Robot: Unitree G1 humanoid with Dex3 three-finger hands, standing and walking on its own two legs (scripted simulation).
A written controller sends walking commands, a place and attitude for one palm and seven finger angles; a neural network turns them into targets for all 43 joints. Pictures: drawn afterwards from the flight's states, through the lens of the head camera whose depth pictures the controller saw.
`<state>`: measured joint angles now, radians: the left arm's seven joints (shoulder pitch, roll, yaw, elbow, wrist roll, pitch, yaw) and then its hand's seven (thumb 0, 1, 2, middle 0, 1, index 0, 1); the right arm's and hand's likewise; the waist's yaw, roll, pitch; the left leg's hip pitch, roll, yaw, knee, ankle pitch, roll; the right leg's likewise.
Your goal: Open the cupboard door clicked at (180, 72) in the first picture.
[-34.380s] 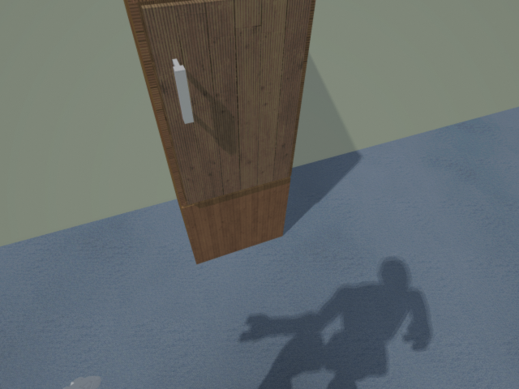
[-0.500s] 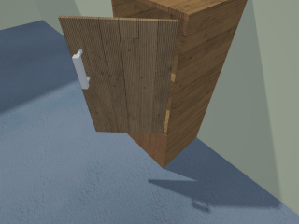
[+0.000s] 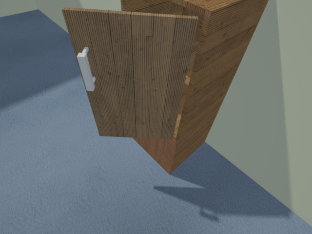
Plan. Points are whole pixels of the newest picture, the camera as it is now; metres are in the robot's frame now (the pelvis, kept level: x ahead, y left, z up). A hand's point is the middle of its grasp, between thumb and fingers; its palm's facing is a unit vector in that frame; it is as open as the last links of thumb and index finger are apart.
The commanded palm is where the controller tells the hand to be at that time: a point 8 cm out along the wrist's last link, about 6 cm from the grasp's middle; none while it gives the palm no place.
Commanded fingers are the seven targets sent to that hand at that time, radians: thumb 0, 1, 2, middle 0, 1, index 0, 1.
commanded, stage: come to a stop and stand still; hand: left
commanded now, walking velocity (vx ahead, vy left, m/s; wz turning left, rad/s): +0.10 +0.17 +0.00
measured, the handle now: (88, 69) +0.56 +0.28 +0.10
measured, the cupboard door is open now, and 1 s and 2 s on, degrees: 45 45 45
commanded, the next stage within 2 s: look again from close up in 1.60 s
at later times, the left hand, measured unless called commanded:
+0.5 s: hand out of the picture +0.08 +0.17 -0.16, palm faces +0.06 -0.98 -0.21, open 7.2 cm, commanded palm none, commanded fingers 0.00 0.90 0.90 -0.20 -0.30 -0.20 -0.30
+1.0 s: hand out of the picture +0.04 +0.24 -0.15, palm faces +0.06 -0.95 -0.30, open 7.4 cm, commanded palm none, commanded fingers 0.00 0.90 0.90 -0.20 -0.30 -0.20 -0.30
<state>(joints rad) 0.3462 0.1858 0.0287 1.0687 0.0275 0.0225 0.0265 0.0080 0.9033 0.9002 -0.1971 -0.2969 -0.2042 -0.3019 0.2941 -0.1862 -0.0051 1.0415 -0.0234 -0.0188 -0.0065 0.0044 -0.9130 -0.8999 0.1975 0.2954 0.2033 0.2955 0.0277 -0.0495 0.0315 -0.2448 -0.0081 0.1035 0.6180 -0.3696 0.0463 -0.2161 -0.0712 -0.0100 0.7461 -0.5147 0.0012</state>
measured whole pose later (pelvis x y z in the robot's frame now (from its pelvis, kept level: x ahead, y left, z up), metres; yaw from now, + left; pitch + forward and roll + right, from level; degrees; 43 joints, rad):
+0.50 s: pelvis +0.03 -0.01 +0.01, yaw +1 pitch +0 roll +1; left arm 0.20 0.17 0.01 1.04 0.01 -0.01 0.04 0.00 0.93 0.90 -0.20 -0.30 -0.20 -0.30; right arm 0.28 -0.14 0.01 1.12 -0.02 -0.02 -0.03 0.01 -0.93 -0.90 0.20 0.30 0.20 0.30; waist 0.00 -0.02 0.01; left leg -0.12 0.01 0.11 0.43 -0.31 0.01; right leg -0.21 0.00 -0.11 0.49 -0.27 -0.05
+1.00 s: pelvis +0.00 +0.01 +0.02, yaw +2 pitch -3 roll +0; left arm 0.23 0.28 0.01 1.04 0.01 -0.02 0.02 0.01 0.90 0.90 -0.20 -0.30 -0.20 -0.30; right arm 0.18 -0.30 -0.01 1.03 -0.02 -0.02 -0.01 0.00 -0.91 -0.90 0.20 0.30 0.20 0.30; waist 0.01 0.00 0.01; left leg -0.13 -0.01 0.10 0.46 -0.28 0.04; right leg -0.19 -0.02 -0.13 0.46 -0.22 -0.03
